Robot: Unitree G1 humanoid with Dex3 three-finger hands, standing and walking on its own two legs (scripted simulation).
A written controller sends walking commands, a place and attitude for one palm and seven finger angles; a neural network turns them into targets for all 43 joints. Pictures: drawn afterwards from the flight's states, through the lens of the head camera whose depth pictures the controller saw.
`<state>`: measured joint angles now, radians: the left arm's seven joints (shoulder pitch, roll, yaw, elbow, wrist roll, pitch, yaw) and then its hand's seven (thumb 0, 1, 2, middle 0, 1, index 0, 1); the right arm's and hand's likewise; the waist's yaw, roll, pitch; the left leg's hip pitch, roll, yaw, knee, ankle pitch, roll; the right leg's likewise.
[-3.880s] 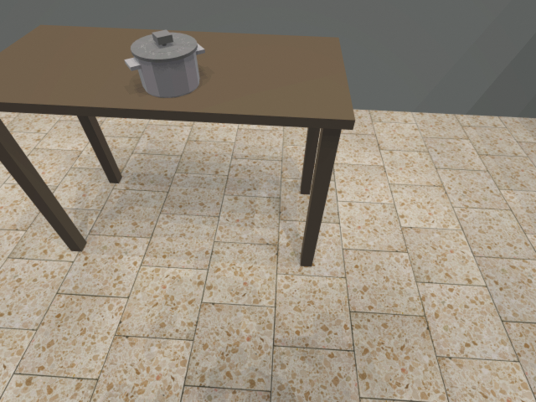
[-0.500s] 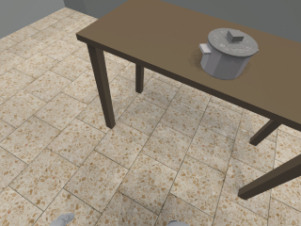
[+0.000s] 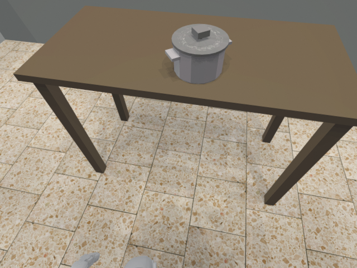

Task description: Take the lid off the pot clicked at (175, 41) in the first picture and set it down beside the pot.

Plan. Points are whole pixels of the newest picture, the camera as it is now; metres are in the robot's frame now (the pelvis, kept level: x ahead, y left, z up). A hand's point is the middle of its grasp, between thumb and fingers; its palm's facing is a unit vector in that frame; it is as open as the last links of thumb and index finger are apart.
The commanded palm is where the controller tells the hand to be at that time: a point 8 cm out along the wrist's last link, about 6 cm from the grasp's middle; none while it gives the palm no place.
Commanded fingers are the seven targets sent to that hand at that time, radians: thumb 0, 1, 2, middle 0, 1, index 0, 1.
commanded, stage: turn to face it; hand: left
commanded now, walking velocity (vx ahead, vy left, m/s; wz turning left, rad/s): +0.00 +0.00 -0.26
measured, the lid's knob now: (200, 31) +0.72 -0.04 +0.14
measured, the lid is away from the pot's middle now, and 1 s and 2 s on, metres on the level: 0.00 0.00 0.00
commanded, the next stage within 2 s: take the last steps up to it in 0.10 s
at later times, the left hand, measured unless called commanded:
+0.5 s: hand out of the picture +0.13 +0.17 -0.16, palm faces -0.14 -0.97 -0.20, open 7.4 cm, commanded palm none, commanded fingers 0.00 0.90 0.90 -0.20 -0.30 -0.20 -0.30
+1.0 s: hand (132, 234) +0.23 +0.15 -0.18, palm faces -0.13 -0.98 -0.16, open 7.4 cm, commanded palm none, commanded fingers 0.00 0.90 0.90 -0.20 -0.30 -0.20 -0.30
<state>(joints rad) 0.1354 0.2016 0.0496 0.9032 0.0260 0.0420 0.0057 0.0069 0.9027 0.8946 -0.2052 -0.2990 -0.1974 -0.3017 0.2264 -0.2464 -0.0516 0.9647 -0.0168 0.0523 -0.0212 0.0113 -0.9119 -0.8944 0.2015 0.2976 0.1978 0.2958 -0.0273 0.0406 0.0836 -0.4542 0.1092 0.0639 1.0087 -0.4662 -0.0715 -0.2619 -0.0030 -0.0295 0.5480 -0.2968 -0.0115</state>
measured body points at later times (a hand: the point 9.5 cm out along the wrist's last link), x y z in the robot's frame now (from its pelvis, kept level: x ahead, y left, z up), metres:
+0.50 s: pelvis +0.04 -0.01 +0.00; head +0.06 -0.02 +0.45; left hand +0.14 +0.22 -0.15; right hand +0.00 -0.25 -0.16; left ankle +0.02 +0.13 -0.73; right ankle +0.00 -0.11 -0.74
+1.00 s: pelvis +0.21 -0.03 +0.00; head +0.25 -0.02 +0.45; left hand +0.23 +0.20 -0.16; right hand +0.23 -0.26 -0.14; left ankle +0.24 +0.07 -0.73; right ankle +0.12 -0.13 -0.66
